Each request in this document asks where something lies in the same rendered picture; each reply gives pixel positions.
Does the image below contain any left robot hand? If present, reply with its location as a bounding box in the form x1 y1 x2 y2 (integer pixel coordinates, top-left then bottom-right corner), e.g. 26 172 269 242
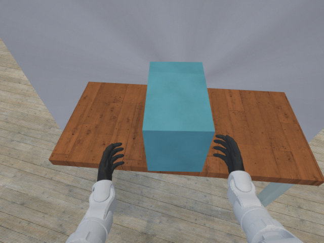
97 143 125 181

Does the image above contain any carton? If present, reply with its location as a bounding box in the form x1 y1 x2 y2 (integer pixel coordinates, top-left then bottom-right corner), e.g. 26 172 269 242
142 62 215 172

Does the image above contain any table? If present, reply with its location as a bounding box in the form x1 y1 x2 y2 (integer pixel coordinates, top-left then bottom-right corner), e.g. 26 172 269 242
49 82 324 207

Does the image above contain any robot left forearm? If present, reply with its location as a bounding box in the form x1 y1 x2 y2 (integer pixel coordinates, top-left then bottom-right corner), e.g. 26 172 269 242
66 180 117 243

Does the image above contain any right robot hand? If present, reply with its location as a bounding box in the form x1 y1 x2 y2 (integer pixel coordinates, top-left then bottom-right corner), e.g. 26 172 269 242
213 135 245 174

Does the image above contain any robot right forearm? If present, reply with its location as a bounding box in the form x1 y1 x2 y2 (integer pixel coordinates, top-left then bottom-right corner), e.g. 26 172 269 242
227 171 297 243

